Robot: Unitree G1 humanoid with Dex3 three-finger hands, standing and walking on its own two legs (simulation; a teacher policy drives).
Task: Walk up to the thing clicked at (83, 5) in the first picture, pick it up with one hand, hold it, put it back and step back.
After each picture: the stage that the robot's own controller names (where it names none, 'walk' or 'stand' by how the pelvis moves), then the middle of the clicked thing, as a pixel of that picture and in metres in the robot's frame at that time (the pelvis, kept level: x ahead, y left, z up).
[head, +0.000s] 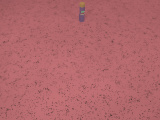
stand; (81, 12) +1.80 -0.07 -0.65
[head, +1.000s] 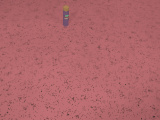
walk; (65, 16) +1.67 +0.04 -0.65
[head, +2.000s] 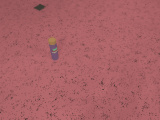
walk; (53, 49) +1.10 +0.18 -0.62
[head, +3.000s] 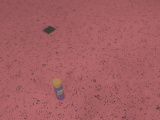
walk; (58, 89) +0.69 +0.21 -0.64
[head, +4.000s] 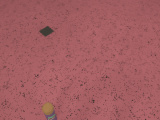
stand; (50, 113) +0.42 +0.22 -0.62
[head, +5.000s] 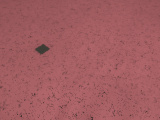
stand; out of the picture +0.37 +0.21 -0.65
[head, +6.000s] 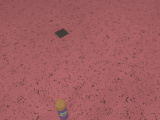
stand; (62, 110) +0.48 +0.16 -0.63
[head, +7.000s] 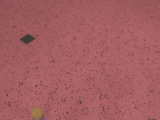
stand; (39, 119) +0.44 +0.23 -0.63
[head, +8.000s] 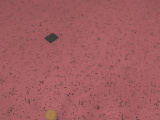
walk; out of the picture +0.41 +0.22 -0.62
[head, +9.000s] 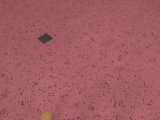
stand; out of the picture +0.40 +0.22 -0.63
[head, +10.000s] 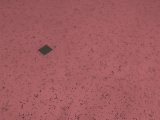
stand; out of the picture +0.35 +0.20 -0.66
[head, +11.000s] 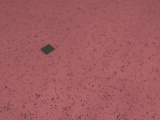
stand; out of the picture +0.34 +0.21 -0.66
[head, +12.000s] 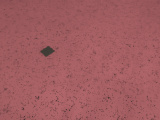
stand; out of the picture +0.33 +0.20 -0.66
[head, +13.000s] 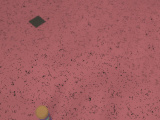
go down; (44, 116) +0.35 +0.20 -0.59
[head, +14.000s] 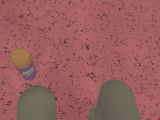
go down; (25, 66) +0.43 +0.20 -0.27
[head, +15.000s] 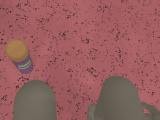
close in; (22, 59) +0.43 +0.20 -0.24
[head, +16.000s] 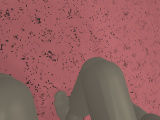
close in; out of the picture +0.42 +0.25 -0.16
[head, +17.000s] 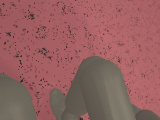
close; out of the picture +0.42 +0.26 -0.16
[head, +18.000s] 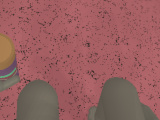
lift; (3, 66) +0.34 +0.24 -0.03
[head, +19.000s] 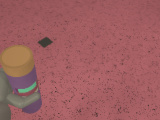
hold; (25, 85) +0.31 +0.16 +0.08
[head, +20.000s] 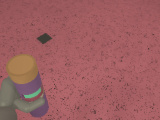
hold; (31, 90) +0.31 +0.16 +0.03
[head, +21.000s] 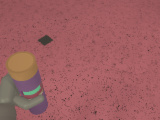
hold; (31, 87) +0.31 +0.16 +0.04
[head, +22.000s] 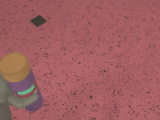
crouch; (25, 86) +0.33 +0.17 +0.00
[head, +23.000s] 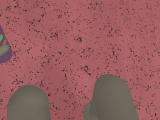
lower; out of the picture +0.46 +0.21 -0.04
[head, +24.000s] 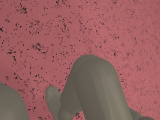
lower; out of the picture +0.45 +0.27 -0.16
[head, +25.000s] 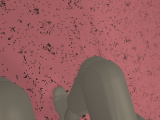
lower; out of the picture +0.42 +0.26 -0.16
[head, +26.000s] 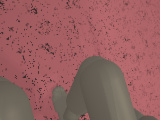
lower; out of the picture +0.42 +0.26 -0.17
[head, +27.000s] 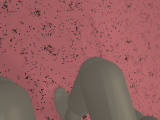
lower; out of the picture +0.41 +0.26 -0.16
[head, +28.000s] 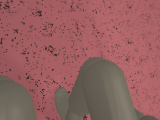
draw back; out of the picture +0.41 +0.26 -0.16
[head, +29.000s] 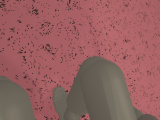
rise; out of the picture +0.41 +0.26 -0.17
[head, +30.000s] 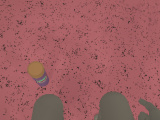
walk; (39, 75) +0.42 +0.19 -0.37
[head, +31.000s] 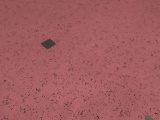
stand; out of the picture +0.35 +0.17 -0.60
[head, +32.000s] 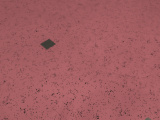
stand; out of the picture +0.35 +0.18 -0.60
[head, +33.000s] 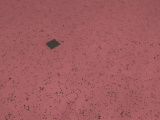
stand; out of the picture +0.37 +0.17 -0.62
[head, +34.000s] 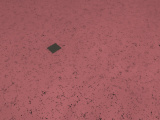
stand; out of the picture +0.37 +0.18 -0.66
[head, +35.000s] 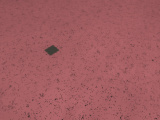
stand; out of the picture +0.35 +0.19 -0.66
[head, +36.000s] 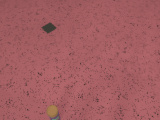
walk; (54, 115) +0.38 +0.17 -0.64
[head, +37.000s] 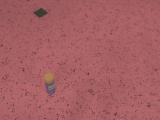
walk; (50, 84) +0.61 +0.18 -0.64
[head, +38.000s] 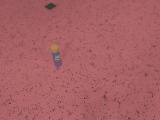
stand; (56, 56) +0.94 +0.27 -0.63
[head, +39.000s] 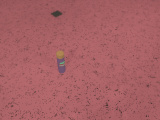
stand; (61, 62) +0.96 +0.18 -0.64
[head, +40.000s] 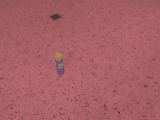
stand; (59, 64) +0.98 +0.18 -0.66
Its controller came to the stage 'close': yes
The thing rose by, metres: 0.69
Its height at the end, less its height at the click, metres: +0.00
